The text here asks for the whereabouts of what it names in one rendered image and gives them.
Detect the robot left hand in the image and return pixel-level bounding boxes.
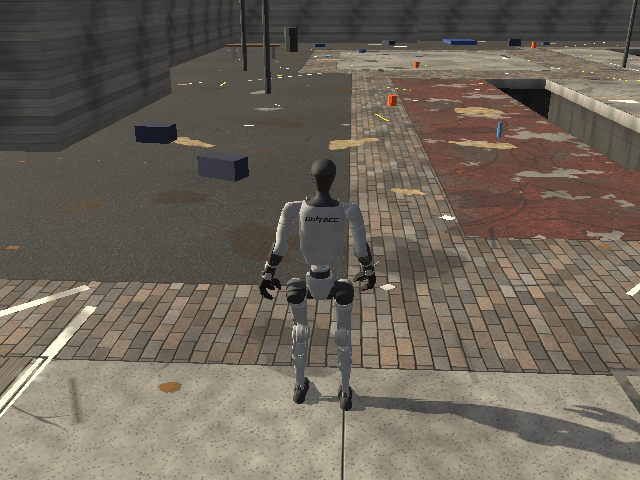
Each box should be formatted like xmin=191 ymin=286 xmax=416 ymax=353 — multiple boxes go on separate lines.
xmin=258 ymin=275 xmax=281 ymax=300

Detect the robot right hand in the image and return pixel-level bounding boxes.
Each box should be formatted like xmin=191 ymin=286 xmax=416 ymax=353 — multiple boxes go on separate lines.
xmin=353 ymin=272 xmax=376 ymax=291

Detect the left robot forearm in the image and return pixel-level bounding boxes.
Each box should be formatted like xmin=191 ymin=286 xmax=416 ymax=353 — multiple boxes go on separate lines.
xmin=262 ymin=240 xmax=283 ymax=280

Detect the robot left upper arm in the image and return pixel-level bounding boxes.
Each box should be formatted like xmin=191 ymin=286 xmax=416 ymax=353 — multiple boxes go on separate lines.
xmin=272 ymin=201 xmax=302 ymax=256

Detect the robot right thigh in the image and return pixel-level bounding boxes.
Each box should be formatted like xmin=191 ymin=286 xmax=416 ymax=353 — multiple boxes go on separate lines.
xmin=333 ymin=279 xmax=354 ymax=347

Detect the left robot shin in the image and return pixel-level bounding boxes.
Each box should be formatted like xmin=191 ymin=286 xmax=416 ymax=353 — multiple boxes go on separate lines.
xmin=292 ymin=325 xmax=308 ymax=390

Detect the robot right upper arm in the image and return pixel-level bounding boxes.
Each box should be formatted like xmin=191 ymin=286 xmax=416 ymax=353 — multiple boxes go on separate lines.
xmin=343 ymin=202 xmax=368 ymax=258

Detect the right robot forearm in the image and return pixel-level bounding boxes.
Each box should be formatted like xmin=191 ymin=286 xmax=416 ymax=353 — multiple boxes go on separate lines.
xmin=358 ymin=242 xmax=375 ymax=276

